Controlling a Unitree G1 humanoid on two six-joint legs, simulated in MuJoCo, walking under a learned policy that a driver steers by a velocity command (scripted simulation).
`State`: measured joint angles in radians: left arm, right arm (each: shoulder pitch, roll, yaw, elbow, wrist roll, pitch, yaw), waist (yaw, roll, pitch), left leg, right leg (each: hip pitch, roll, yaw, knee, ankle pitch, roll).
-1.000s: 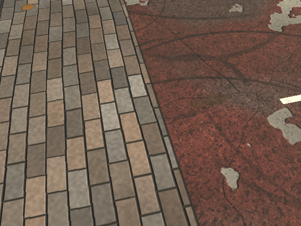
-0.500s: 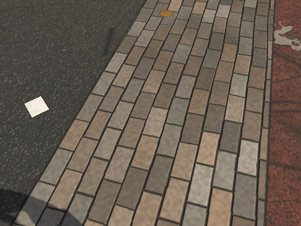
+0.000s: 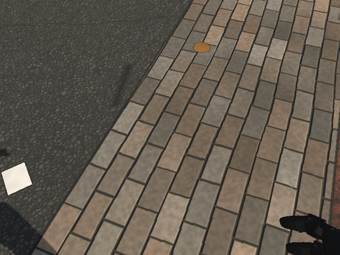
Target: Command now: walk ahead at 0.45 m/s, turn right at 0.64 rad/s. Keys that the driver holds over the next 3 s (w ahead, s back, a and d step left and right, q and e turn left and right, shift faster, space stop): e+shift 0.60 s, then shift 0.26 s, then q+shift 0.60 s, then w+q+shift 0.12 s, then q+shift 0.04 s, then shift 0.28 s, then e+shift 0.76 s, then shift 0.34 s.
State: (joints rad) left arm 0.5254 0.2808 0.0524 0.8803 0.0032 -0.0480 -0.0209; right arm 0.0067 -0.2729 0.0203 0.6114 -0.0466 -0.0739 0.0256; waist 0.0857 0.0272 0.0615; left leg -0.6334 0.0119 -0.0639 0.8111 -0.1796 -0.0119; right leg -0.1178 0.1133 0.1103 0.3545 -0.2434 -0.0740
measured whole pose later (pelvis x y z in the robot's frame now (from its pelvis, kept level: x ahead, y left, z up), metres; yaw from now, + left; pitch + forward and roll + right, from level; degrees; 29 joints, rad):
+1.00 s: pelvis +0.20 -0.01 -0.01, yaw -39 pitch +0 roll +0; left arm 0.16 0.25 0.02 0.70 0.03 0.05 0.01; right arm 0.26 -0.25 -0.02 0.73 -0.01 0.04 0.00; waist -0.02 -0.03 0.03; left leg -0.26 -0.03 -0.01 0.53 -0.26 0.02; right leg -0.29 0.09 0.07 0.57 -0.29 -0.04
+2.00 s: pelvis +0.27 +0.03 +0.00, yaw +0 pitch +0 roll -1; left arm 0.33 0.28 0.03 0.80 0.01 0.03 -0.01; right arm 0.11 -0.21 0.00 0.71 -0.02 0.01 -0.01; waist 0.06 -0.05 0.08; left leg -0.22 -0.04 0.05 0.42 -0.19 0.06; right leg -0.40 -0.06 -0.02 0.98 -0.40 0.02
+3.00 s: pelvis +0.35 +0.01 +0.00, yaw -42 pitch +0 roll -1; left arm 0.19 0.32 0.07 0.71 0.02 0.06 0.00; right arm 0.20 -0.27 -0.01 0.71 -0.02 0.02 -0.02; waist 0.00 -0.05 0.06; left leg -0.26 -0.03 -0.03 0.48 -0.23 0.04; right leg -0.36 0.17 0.20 0.88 -0.46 0.00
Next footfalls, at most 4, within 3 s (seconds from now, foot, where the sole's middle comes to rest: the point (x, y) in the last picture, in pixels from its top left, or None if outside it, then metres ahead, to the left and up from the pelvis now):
0.12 left None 0.31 0.09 -0.78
0.56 right None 0.19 -0.12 -0.78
0.96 left None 0.30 0.04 -0.78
1.30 right None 0.17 -0.12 -0.78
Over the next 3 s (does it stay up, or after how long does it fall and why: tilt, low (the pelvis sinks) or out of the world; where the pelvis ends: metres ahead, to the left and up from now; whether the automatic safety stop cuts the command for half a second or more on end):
stays up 0.35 0.01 0.00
